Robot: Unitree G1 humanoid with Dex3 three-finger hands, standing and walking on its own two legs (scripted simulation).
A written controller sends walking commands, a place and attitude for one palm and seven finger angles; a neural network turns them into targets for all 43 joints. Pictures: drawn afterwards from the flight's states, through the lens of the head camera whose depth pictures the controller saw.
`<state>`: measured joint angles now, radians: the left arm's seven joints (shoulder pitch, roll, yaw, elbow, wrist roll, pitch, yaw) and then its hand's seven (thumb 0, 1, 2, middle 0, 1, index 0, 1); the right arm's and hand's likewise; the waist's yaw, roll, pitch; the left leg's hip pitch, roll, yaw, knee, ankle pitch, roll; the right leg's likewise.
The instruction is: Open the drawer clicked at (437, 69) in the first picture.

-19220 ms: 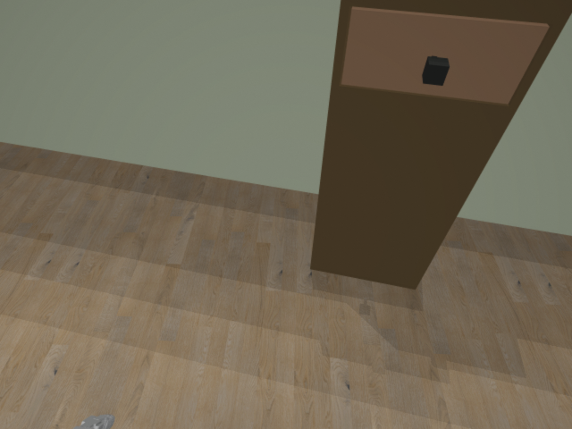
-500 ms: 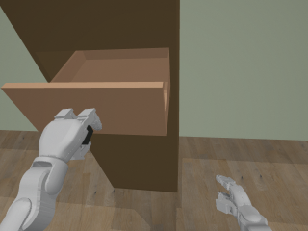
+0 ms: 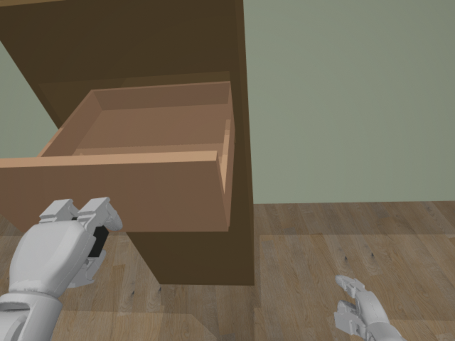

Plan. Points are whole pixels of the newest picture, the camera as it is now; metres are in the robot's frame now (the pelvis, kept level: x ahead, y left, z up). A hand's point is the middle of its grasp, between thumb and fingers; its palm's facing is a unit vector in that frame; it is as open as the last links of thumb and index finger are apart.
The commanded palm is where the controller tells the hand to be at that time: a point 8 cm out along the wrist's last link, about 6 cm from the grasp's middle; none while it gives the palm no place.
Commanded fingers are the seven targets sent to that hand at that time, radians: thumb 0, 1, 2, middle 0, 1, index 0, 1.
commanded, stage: pull the drawer open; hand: left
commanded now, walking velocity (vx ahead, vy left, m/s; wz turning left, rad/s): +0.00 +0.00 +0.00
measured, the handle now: (90, 225) +0.24 +0.22 +0.15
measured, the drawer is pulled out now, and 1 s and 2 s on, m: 0.25 0.30 0.30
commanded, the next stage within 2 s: open the thumb to release the handle in 0.50 s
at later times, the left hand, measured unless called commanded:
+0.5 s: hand (67, 301) +0.14 +0.21 +0.14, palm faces +0.11 -0.12 -0.99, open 7.1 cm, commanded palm +0.09 +0.22 +0.20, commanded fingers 0.00 0.90 0.90 -0.40 -1.35 -0.40 -1.35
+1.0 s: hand (65, 289) +0.16 +0.22 +0.14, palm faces +0.12 -0.11 -0.99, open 10.2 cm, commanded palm +0.12 +0.22 +0.20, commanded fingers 0.00 -0.50 0.30 -0.30 -1.20 -0.30 -1.20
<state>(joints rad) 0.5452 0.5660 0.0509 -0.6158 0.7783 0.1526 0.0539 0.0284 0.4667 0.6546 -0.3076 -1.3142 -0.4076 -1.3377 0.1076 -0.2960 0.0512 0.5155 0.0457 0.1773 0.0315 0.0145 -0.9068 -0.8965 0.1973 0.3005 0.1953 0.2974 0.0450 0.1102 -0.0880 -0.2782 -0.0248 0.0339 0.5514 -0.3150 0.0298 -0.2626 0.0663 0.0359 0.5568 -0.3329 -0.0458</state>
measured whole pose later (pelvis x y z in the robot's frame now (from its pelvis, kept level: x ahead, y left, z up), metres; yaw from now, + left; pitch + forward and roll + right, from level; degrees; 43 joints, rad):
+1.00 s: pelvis -0.04 -0.01 +0.00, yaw +3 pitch -3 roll +0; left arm 0.33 0.52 0.00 -0.44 0.83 0.09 -0.01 0.00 0.03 0.53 -0.35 -1.26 -0.39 -1.28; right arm 0.08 -0.25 0.06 0.60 0.02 0.09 -0.01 0.01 -0.90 -0.90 0.20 0.30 0.20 0.30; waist 0.10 0.11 -0.02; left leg -0.21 -0.03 -0.02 0.50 -0.23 0.02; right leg -0.18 0.06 -0.02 0.50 -0.26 -0.06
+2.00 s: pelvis -0.05 +0.00 +0.01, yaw +4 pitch -5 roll +0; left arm 0.13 0.60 -0.02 -0.47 0.78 0.11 -0.12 0.00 -0.50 0.30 -0.42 -1.25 -0.39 -1.24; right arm 0.04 -0.26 0.06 0.62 0.04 0.07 0.01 0.01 -0.90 -0.90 0.20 0.30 0.20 0.30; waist 0.12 0.12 0.00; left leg -0.18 -0.06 -0.02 0.46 -0.19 0.04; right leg -0.15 0.03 -0.02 0.47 -0.24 -0.04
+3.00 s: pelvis -0.06 +0.00 +0.00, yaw +3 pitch -3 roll +1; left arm -0.19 0.72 0.11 -0.50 0.64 0.24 -0.28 0.00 -0.50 0.30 -0.32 -1.20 -0.32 -1.20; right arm 0.05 -0.31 0.06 0.60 0.07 0.10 0.03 0.02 -0.91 -0.90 0.20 0.30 0.19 0.30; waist 0.11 0.14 -0.02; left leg -0.26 -0.05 -0.01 0.53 -0.21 0.03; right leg -0.25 0.04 -0.01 0.57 -0.27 -0.05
